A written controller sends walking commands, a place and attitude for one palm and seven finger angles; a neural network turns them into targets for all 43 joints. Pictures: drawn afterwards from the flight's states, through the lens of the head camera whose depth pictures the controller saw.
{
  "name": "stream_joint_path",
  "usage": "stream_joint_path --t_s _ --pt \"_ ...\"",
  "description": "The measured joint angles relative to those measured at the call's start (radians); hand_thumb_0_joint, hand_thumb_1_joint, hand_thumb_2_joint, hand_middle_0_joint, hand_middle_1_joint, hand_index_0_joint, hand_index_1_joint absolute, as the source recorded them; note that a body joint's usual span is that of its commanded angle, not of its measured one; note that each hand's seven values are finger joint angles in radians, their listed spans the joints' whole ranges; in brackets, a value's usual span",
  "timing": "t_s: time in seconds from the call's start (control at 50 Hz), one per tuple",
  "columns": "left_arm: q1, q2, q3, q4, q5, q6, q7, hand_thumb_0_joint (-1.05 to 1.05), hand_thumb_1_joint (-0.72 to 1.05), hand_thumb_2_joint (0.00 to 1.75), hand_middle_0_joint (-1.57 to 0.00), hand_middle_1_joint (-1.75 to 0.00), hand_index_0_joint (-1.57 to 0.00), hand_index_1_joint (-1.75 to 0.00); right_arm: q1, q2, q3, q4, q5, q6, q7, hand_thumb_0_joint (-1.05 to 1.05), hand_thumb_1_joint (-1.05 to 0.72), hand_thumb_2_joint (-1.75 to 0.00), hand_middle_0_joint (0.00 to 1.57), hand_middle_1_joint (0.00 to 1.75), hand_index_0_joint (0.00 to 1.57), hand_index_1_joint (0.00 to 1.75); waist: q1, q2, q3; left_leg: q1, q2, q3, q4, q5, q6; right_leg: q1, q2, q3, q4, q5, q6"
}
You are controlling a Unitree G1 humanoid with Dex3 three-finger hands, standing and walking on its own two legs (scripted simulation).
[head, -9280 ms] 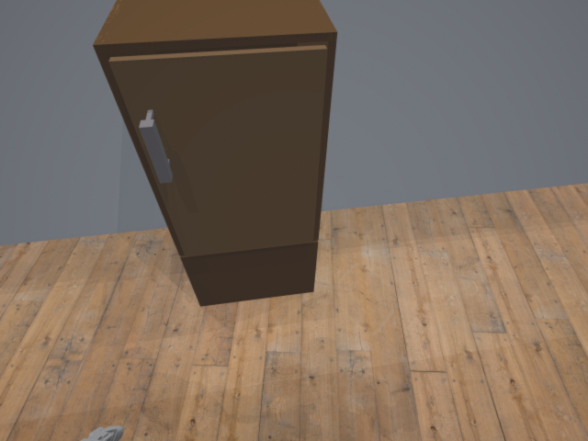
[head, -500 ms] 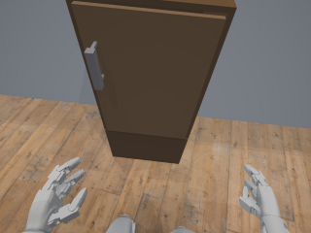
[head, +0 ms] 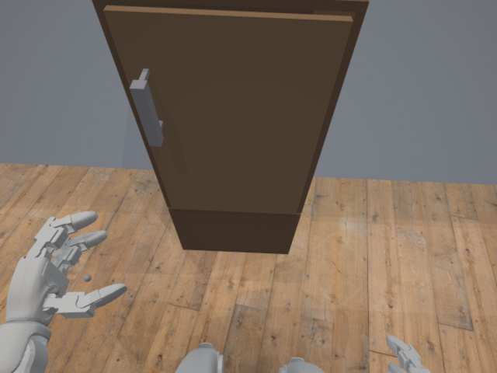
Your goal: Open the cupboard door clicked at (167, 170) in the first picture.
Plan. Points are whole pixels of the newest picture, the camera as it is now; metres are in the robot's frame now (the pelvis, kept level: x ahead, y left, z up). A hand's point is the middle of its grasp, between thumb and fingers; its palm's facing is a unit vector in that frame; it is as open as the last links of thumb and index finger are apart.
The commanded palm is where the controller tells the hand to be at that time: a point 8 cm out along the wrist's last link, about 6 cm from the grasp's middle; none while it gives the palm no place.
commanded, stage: raise the hand with hooked fingers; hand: left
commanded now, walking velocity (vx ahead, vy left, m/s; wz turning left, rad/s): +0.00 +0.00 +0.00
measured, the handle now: (151, 108) +0.57 +0.22 +0.08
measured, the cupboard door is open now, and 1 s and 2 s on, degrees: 0 0 0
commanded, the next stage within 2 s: move the hooked fingers beside the handle in 1.16 s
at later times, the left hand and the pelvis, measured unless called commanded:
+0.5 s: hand (51, 245) +0.28 +0.29 +0.08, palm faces +0.03 -1.00 -0.05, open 13.9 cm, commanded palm +0.25 +0.34 +0.09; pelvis +0.01 +0.03 +0.02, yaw +1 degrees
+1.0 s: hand (59, 227) +0.30 +0.28 +0.09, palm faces +0.04 -1.00 -0.03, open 14.0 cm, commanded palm +0.27 +0.33 +0.10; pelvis +0.01 +0.01 +0.02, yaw +0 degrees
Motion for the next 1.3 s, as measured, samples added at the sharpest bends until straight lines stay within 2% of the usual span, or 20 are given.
stream_joint_path --t_s 0.04,0.12,0.3,0.46,0.62,0.72,0.8,1.04,1.3 --pt "-0.015 0.007 -0.016 0.015 -0.001 -0.011 -0.031 0.00 -0.05 0.50 -0.27 -0.91 -0.27 -0.91 -0.011 -0.018 -0.004 0.004 0.004 -0.009 -0.003 0.02 -0.90 -0.90 0.21 0.30 0.20 0.30 0.003 0.002 0.007 -0.007 -0.005 -0.003 0.009 -0.004 0.007 -0.002 -0.004 -0.003 0.003 -0.002 0.006" --pt "-0.043 0.015 -0.043 0.023 -0.002 0.021 -0.078 0.00 -0.14 0.46 -0.27 -0.97 -0.28 -0.97 -0.041 -0.029 -0.004 -0.003 0.011 -0.026 -0.013 0.02 -0.90 -0.90 0.20 0.30 0.20 0.30 0.005 -0.005 0.014 0.005 -0.010 0.001 0.003 -0.005 0.019 0.014 -0.009 0.001 -0.011 0.003 0.017" --pt "-0.098 0.044 -0.003 0.000 0.000 0.070 -0.034 -0.01 -0.35 0.37 -0.29 -1.10 -0.29 -1.10 -0.083 0.002 0.028 -0.067 0.006 -0.026 0.001 0.01 -0.90 -0.90 0.20 0.30 0.20 0.30 0.014 -0.012 0.003 0.083 -0.022 0.005 -0.055 0.006 0.031 0.099 -0.017 0.005 -0.085 0.024 0.034" --pt "-0.187 0.078 0.011 0.101 0.010 0.152 -0.095 -0.01 -0.47 0.32 -0.30 -1.18 -0.30 -1.18 -0.092 0.006 0.060 -0.081 0.008 0.003 -0.003 0.01 -0.90 -0.90 0.21 0.30 0.20 0.30 0.034 -0.001 0.021 0.116 -0.031 0.001 -0.092 0.023 0.038 0.138 -0.023 0.002 -0.127 0.042 0.040" --pt "-0.268 0.116 0.068 0.162 -0.003 0.134 -0.134 -0.01 -0.50 0.30 -0.30 -1.20 -0.30 -1.20 -0.063 0.001 0.066 -0.047 0.005 0.014 -0.012 0.01 -0.90 -0.90 0.21 0.30 0.20 0.30 0.030 -0.008 0.037 0.146 -0.030 -0.001 -0.124 0.037 0.032 0.167 -0.020 0.000 -0.159 0.055 0.035" --pt "-0.319 0.150 0.094 0.238 -0.017 0.161 -0.180 -0.01 -0.50 0.30 -0.30 -1.20 -0.30 -1.20 -0.041 -0.014 0.059 -0.034 0.011 0.023 -0.017 0.01 -0.90 -0.90 0.21 0.30 0.20 0.30 0.018 -0.005 0.036 0.160 -0.027 -0.002 -0.144 0.045 0.027 0.179 -0.015 0.000 -0.178 0.063 0.030" --pt "-0.311 0.150 0.090 0.255 -0.022 0.171 -0.199 -0.01 -0.50 0.30 -0.30 -1.20 -0.30 -1.20 -0.025 -0.029 0.045 -0.040 0.013 0.023 -0.013 0.01 -0.90 -0.90 0.21 0.30 0.20 0.30 0.009 0.000 0.032 0.167 -0.023 0.003 -0.157 0.050 0.023 0.180 -0.011 0.006 -0.186 0.068 0.026" --pt "-0.281 0.110 0.098 0.237 -0.016 0.105 -0.162 -0.01 -0.50 0.30 -0.30 -1.20 -0.30 -1.20 -0.028 -0.028 0.033 -0.042 0.009 0.025 -0.005 0.01 -0.90 -0.90 0.21 0.30 0.20 0.30 0.005 -0.009 0.035 0.164 -0.010 -0.001 -0.151 0.049 0.005 0.169 0.001 0.004 -0.165 0.059 0.007" --pt "-0.304 0.111 0.090 0.289 -0.026 0.113 -0.183 -0.01 -0.50 0.30 -0.30 -1.20 -0.30 -1.20 -0.054 -0.018 0.047 -0.039 0.016 0.022 -0.016 0.01 -0.90 -0.90 0.21 0.30 0.20 0.30 0.016 0.004 0.031 0.166 -0.005 -0.006 -0.157 0.054 -0.009 0.166 0.006 -0.001 -0.160 0.055 -0.006"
